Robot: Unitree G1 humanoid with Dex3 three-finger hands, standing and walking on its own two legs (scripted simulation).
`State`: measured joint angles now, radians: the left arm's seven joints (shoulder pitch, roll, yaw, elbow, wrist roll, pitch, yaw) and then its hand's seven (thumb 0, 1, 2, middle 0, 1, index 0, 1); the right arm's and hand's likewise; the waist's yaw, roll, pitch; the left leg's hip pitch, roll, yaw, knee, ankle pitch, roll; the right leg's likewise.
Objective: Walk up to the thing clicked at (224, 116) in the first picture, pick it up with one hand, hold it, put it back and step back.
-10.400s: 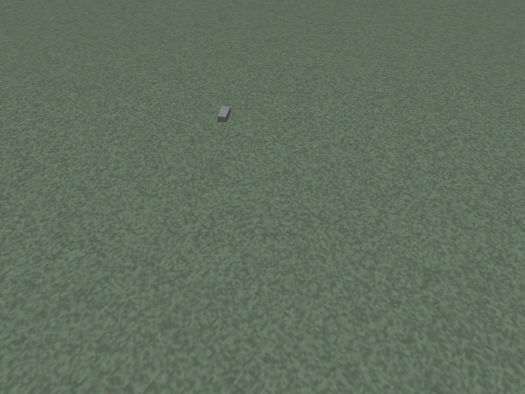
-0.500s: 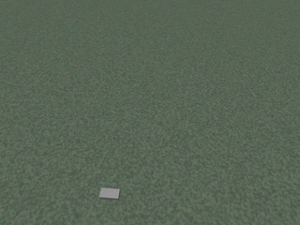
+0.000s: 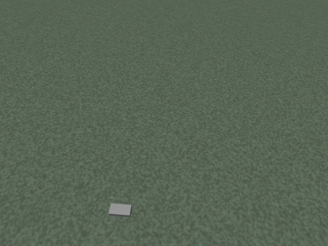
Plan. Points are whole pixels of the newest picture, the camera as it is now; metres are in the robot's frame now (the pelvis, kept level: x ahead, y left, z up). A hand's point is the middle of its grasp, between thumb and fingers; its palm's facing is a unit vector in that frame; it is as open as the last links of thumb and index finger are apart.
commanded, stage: walk up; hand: left
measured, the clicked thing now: (120, 210) +0.43 +0.25 -0.75
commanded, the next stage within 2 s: stand in 1.42 s
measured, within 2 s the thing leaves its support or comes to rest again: neither
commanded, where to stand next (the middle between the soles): +0.04 +0.01 m, yaw -1 degrees
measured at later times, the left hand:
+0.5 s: hand out of the picture +0.07 +0.26 -0.15, palm faces +0.02 -0.93 -0.38, open 7.4 cm
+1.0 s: hand out of the picture +0.07 +0.26 -0.14, palm faces +0.04 -0.95 -0.32, open 7.4 cm
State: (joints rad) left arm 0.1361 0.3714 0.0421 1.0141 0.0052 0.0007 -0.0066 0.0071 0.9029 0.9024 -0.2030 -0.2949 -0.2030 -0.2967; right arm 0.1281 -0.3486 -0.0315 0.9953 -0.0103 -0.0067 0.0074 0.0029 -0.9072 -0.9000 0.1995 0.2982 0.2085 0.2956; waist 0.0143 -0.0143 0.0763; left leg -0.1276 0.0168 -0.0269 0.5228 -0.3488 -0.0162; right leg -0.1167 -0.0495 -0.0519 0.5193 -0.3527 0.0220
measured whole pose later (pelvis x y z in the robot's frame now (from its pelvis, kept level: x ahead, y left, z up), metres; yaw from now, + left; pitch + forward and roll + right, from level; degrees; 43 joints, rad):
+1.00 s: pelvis +0.01 +0.01 +0.01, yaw +1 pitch -3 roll +0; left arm 0.11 0.34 0.02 1.12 0.00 -0.01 -0.01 0.01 0.90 0.90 -0.20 -0.29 -0.20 -0.30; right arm 0.10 -0.34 -0.01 1.09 -0.01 -0.02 0.01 0.00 -0.91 -0.90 0.20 0.30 0.21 0.30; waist 0.01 0.00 0.06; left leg -0.08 0.00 -0.01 0.36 -0.23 0.00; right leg -0.13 -0.04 -0.04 0.36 -0.18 0.02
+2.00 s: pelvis +0.00 -0.01 +0.02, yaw +0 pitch -2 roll +0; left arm 0.11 0.35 0.00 1.13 0.01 -0.02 -0.01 0.01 0.90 0.90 -0.20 -0.29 -0.20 -0.30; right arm 0.13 -0.35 -0.01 1.14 -0.01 -0.01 0.01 0.00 -0.91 -0.90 0.20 0.30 0.21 0.30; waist -0.01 0.01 0.05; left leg -0.08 0.04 0.00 0.30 -0.19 -0.03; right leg -0.13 -0.01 -0.03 0.32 -0.15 0.00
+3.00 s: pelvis -0.11 +0.05 +0.00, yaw -2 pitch -1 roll -2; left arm 0.11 0.40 0.07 0.87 0.01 0.08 0.02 0.01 0.90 0.90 -0.20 -0.29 -0.20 -0.30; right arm 0.16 -0.34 -0.06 0.92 -0.02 0.02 -0.03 0.00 -0.90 -0.90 0.20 0.30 0.21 0.30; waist -0.01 -0.04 0.21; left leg -0.29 0.01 0.02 0.58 -0.27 0.04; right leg -0.40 0.10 0.14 1.08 -0.51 0.03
